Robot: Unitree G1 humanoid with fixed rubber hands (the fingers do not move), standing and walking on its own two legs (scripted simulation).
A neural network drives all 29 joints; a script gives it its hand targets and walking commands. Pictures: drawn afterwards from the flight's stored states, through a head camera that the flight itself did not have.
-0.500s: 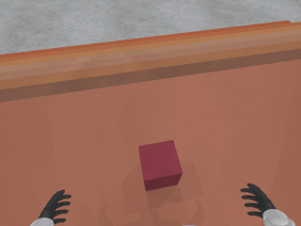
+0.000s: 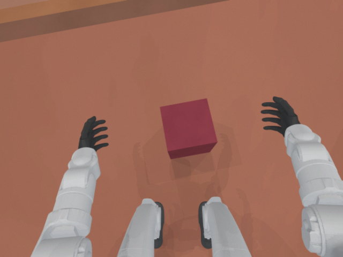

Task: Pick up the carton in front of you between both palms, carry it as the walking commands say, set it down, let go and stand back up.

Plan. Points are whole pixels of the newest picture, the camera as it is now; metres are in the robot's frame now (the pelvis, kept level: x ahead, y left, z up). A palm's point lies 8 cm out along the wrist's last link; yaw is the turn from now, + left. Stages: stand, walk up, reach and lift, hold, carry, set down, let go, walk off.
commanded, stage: reach and lift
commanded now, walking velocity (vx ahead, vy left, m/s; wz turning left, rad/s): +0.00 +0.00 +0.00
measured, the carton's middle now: (187, 131) +0.52 -0.03 -0.57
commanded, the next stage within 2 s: none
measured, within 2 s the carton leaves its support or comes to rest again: neither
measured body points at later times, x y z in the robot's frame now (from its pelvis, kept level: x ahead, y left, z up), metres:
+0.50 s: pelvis -0.03 -0.02 -0.04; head +0.32 -0.04 +0.25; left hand +0.51 +0.17 -0.16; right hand +0.57 -0.22 -0.15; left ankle +0.05 +0.13 -0.66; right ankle +0.05 -0.11 -0.66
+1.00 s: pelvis -0.03 +0.01 -0.21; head +0.34 -0.02 +0.03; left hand +0.51 +0.16 -0.38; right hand +0.54 -0.22 -0.39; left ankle +0.05 +0.14 -0.66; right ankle +0.05 -0.11 -0.66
